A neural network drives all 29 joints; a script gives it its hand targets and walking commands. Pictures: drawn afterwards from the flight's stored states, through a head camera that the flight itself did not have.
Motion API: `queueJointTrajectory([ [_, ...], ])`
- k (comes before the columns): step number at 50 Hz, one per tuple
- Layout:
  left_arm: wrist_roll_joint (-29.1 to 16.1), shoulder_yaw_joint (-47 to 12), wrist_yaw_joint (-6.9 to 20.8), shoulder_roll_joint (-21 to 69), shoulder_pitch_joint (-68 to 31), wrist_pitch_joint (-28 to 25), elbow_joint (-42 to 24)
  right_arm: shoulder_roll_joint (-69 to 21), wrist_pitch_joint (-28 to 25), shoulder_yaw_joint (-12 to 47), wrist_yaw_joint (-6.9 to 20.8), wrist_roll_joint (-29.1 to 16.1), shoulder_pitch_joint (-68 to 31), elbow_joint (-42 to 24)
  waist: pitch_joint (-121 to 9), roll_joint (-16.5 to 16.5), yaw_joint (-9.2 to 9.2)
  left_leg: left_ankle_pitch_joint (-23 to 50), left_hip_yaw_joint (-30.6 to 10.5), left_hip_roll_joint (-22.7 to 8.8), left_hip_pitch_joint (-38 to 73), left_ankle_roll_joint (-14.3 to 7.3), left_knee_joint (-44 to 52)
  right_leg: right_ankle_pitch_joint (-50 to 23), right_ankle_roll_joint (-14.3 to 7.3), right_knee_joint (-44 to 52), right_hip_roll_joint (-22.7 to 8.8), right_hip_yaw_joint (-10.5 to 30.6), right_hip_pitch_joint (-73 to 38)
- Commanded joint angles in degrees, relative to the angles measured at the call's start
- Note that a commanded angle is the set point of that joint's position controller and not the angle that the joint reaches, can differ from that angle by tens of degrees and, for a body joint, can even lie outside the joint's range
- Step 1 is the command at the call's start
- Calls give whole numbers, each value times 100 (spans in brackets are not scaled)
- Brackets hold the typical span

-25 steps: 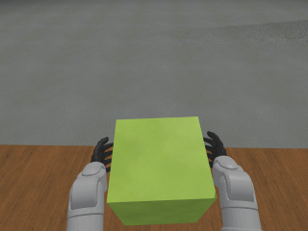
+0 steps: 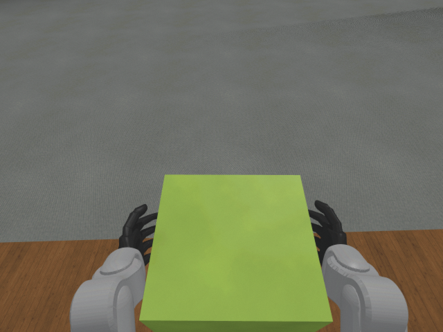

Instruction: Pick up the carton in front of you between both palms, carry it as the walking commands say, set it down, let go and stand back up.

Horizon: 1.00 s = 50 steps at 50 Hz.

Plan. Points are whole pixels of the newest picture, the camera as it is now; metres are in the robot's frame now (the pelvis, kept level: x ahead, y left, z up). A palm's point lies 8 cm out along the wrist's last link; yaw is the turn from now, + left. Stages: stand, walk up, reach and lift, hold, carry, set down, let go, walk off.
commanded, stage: carry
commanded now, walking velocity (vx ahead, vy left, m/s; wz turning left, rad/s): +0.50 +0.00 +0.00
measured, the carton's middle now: (231, 267) +0.24 -0.01 +0.04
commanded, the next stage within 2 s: none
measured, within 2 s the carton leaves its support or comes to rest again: neither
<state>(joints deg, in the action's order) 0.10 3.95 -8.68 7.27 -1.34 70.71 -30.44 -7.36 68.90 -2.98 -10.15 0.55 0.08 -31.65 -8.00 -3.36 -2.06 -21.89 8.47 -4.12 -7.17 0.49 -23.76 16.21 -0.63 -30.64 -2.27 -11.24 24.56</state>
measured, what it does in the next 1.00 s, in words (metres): walks ahead: right foot, then left foot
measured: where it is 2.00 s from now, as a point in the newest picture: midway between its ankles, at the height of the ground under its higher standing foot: (211, 216)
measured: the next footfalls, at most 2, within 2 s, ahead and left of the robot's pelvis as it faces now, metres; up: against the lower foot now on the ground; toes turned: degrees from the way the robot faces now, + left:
right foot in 0.02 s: +0.11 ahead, -0.11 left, +0.00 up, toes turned -11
left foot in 0.36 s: +0.39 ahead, +0.12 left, +0.00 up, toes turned +13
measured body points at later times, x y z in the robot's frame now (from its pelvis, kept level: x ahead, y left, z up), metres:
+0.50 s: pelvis +0.31 +0.05 -0.01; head +0.33 +0.04 +0.44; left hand +0.61 +0.19 +0.07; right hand +0.60 -0.11 +0.07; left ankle +0.35 +0.11 -0.74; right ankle +0.18 -0.07 -0.64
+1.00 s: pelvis +0.61 +0.02 -0.01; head +0.70 +0.02 +0.43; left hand +0.95 +0.20 +0.06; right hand +0.98 -0.10 +0.06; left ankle +0.56 +0.15 -0.70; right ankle +0.65 -0.05 -0.74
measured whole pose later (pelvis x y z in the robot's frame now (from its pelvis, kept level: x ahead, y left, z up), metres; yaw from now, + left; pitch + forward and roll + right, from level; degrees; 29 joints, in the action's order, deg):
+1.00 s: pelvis +0.61 +0.02 -0.01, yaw +2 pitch +6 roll +0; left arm -1.0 13.4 -10.6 6.3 -27.8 59.5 -8.3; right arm -6.9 58.7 -15.6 -9.6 -0.2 -28.3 -9.3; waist 5.3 -1.0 3.3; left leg -25.4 -0.3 -1.4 -27.3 -1.2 -51.1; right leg 11.9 -4.8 -31.5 0.1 -9.2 26.0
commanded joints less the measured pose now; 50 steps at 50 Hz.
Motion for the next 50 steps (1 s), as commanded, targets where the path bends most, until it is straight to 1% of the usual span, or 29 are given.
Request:
queueJointTrajectory([
  [1,-928,-2902,289,3834,-1641,-193,-111,-3900,64,3568,557,-1660,-2474,-413,-940,1816,400,-971,-446,10,-3787,-104,-3814,-1384,-1393,1632,-2248,3290,-3881],
  [2,-988,-3023,309,3940,-1675,-175,-120,-4027,79,3476,608,-1646,-2305,-153,-941,1115,379,-842,-604,-170,-3976,-138,-4169,-1731,-1345,1519,-2156,3021,-3849],
  [3,-1009,-3081,341,4068,-1775,-176,-175,-4135,86,3466,668,-1654,-2274,-64,-824,785,369,-616,-626,-275,-4105,-91,-4198,-1829,-1294,1615,-2154,2922,-3735],
  [5,-1117,-3445,485,4408,-2154,-224,-369,-4374,7,3498,804,-1562,-2131,24,-741,378,358,-275,-612,-371,-3682,4,-3449,-804,-1070,1983,-2093,2433,-3186],
  [10,-1593,-4250,847,4644,-2658,-401,-947,-4757,-290,3251,936,-1048,-1640,277,-398,592,285,936,96,10,-2405,39,-1305,-1555,-643,1885,-1297,704,-2238],
  [12,-1701,-4231,878,4361,-2894,-438,-916,-4546,-373,3225,866,-1006,-2006,57,-252,995,266,1421,474,211,-1910,-4,-870,-1634,-541,1689,-1297,381,-2069],
  [14,-1639,-4043,770,3927,-3016,-478,-661,-4218,-413,3151,737,-991,-2264,202,-555,962,173,1441,885,542,-564,-93,-545,-2503,-365,550,-1051,-99,-1667],
  [15,-1526,-3820,685,3658,-3059,-495,-472,-4033,-420,3107,656,-962,-2365,326,-830,801,91,1141,734,478,410,-235,-596,-2669,-225,-399,-809,-358,-1144],
  [16,-1389,-3589,605,3423,-2964,-489,-216,-3713,-415,2999,563,-934,-2552,426,-955,-77,-65,73,-825,-470,1132,-546,5,-1676,-13,-1800,-377,-466,-129],
  [17,-1327,-3508,547,3361,-3025,-502,-219,-3530,-434,2855,490,-919,-2628,587,-1146,-1533,-60,-154,-3349,-1603,1761,-1208,747,711,187,-3324,409,-10,1199],
  [18,-1229,-3225,482,3074,-3256,-518,103,-3530,-478,2999,452,-1038,-2931,512,-1275,-1026,5,582,-3771,-1919,1921,-1608,612,1362,-19,-4419,200,734,1607],
  [20,-1037,-2942,420,3283,-3130,-557,745,-3495,-537,3129,385,-1186,-3396,433,-1315,73,-110,1264,-3321,-1867,1497,-1479,450,1119,-179,-4821,-213,1119,1833],
  [21,-963,-2847,395,3417,-3142,-615,829,-3672,-551,3194,405,-1247,-3511,604,-1372,431,-162,1195,-2881,-1757,1301,-1329,472,1002,-237,-4584,-295,1103,1751],
  [23,-802,-2754,354,3743,-3380,-784,979,-4119,-662,3467,520,-1503,-4100,604,-1361,348,-189,1269,-2267,-1541,792,-1131,545,466,-267,-4156,-412,1140,1510],
  [25,-682,-2691,322,4048,-3608,-930,1150,-4396,-785,3632,625,-1712,-4652,708,-1313,200,-101,1496,-1978,-1493,640,-1154,631,240,-258,-3790,-429,1025,1476],
  [30,-335,-2512,166,3653,-4536,-1172,1507,-4239,-983,3282,587,-1564,-5013,1713,-791,-255,-159,2357,-1124,-1224,945,-1255,556,-453,-252,-2372,-337,630,1966],
  [34,-355,-2406,-17,3295,-5060,-1232,1851,-3794,-1057,2765,362,-1240,-5166,2282,-636,-715,-155,4889,-43,-632,706,-797,-310,-1238,-298,-922,220,-72,890],
  [36,-473,-2465,-73,3262,-5193,-1231,1889,-3664,-1059,2488,221,-1069,-5109,2467,-1014,-711,157,5999,348,-436,792,-511,-1554,-1824,-381,-197,603,-427,-126],
  [37,-573,-2454,-76,3271,-5249,-1234,1929,-3611,-1071,2415,156,-1045,-5177,2499,-1256,-447,344,5779,339,-322,570,-316,-2152,-2614,-431,364,495,-334,-1000],
  [38,-644,-2431,-72,3259,-5332,-1207,2031,-3493,-1063,2290,78,-874,-5156,2582,-1518,109,486,4288,164,-155,-433,-158,-2974,-4433,-630,306,-186,365,-2273],
  [39,-750,-2409,-86,3192,-5361,-1198,2094,-3452,-1012,2148,24,-749,-5141,2659,-1810,1515,540,653,-36,596,-2158,49,-4443,-7937,-1361,-390,-1514,2165,-3690],
  [40,-874,-2422,-97,3222,-5365,-1204,1938,-3602,-974,2249,9,-873,-5112,2529,-2415,2095,618,-1274,-609,838,-2980,-38,-5108,-8640,-1837,-462,-1869,2938,-4520],
  [41,-1114,-2567,-73,3529,-5535,-1217,1727,-3693,-981,2191,14,-936,-5248,2298,-2665,1480,665,-1301,-940,577,-3124,-152,-5131,-7662,-1868,-415,-1855,2945,-4613],
  [42,-1270,-2694,-41,3702,-5773,-1216,1640,-3774,-938,2095,10,-875,-5321,2331,-2477,865,589,-1028,-1194,279,-2962,-206,-4701,-6474,-1704,-113,-1762,2865,-3964],
  [43,-1368,-2697,20,3930,-5988,-1225,1560,-3864,-937,2135,17,-928,-5497,2150,-2180,666,499,-724,-1184,168,-2594,-204,-4045,-5600,-1438,93,-1518,2380,-3371],
  [44,-1498,-2782,94,4101,-6039,-1257,1450,-4042,-967,2180,35,-990,-5606,2064,-2059,724,422,-418,-1119,110,-2273,-188,-3226,-5281,-1198,185,-1323,1954,-3084],
  [45,-1595,-2956,189,4400,-6031,-1250,1383,-4092,-1041,2232,58,-967,-5700,1791,-1943,813,541,-320,-921,183,-2294,-171,-2598,-5115,-1117,242,-1224,1639,-2890],
  [48,-1603,-3019,311,4508,-5596,-1246,1280,-4203,-1058,2335,136,-927,-5341,1604,-2316,1299,312,320,-680,305,-1337,-177,-1205,-5490,-1010,-56,-1035,1193,-2672],
  [50,-1532,-3097,343,4552,-5341,-1246,1073,-4367,-1093,2613,224,-1003,-5257,1271,-2318,1145,217,2099,-401,328,-483,-157,-322,-5540,-731,-394,-846,749,-2465],
])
